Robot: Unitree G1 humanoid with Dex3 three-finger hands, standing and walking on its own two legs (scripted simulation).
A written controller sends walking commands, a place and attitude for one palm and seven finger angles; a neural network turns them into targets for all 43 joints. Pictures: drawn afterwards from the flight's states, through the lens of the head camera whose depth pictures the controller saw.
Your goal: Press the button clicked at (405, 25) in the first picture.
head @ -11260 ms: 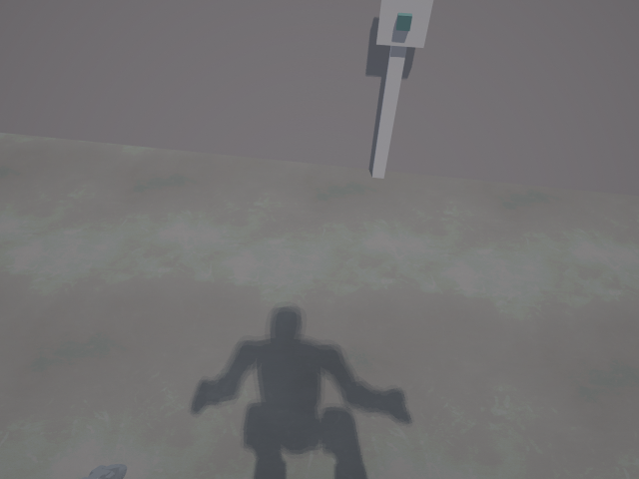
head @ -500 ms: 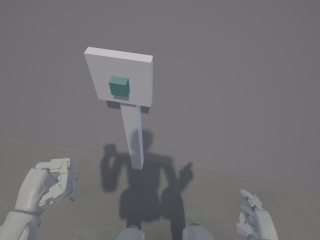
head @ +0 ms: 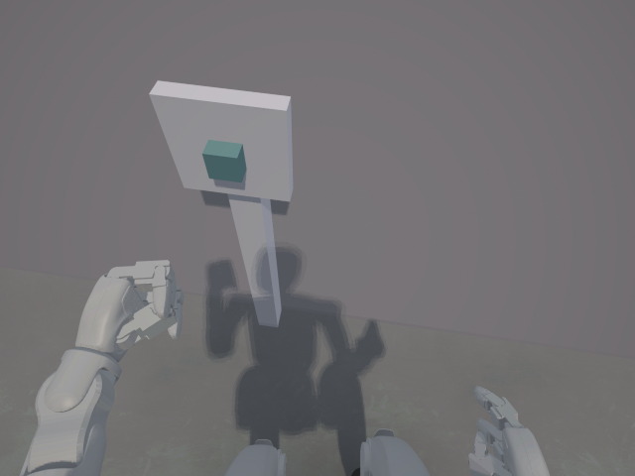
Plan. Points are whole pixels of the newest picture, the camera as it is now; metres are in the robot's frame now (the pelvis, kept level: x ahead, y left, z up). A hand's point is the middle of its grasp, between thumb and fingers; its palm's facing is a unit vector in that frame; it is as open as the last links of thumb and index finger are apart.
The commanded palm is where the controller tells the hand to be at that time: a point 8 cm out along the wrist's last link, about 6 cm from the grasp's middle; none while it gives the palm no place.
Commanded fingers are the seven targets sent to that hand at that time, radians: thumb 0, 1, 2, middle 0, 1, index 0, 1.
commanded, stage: aim a knuckle at the button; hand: left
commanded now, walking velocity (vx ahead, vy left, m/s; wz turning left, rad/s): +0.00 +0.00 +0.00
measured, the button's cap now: (226, 159) +0.53 +0.15 +0.06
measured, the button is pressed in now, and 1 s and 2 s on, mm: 0 0 1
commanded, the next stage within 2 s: press the button with the knuckle in 1.48 s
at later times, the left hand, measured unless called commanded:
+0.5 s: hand (218, 257) +0.38 +0.14 +0.04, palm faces -0.14 -0.99 -0.04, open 3.1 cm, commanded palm +0.37 +0.20 +0.04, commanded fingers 0.00 0.90 0.90 -1.30 -1.50 -1.30 -1.50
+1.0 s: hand (234, 227) +0.43 +0.13 +0.03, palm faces -0.13 -0.99 -0.03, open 3.1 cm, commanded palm +0.40 +0.19 +0.03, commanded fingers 0.00 0.90 0.90 -1.30 -1.50 -1.30 -1.50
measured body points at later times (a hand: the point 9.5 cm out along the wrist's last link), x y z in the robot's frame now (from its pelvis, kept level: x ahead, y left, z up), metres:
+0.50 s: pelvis +0.00 -0.01 +0.00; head +0.10 -0.01 +0.44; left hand +0.38 +0.20 +0.04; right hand +0.14 -0.26 -0.11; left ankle +0.00 +0.10 -0.65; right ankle +0.05 -0.12 -0.65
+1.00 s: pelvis +0.00 -0.01 -0.01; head +0.12 -0.01 +0.43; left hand +0.43 +0.19 +0.04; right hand +0.06 -0.27 -0.12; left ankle +0.00 +0.10 -0.65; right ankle +0.05 -0.12 -0.65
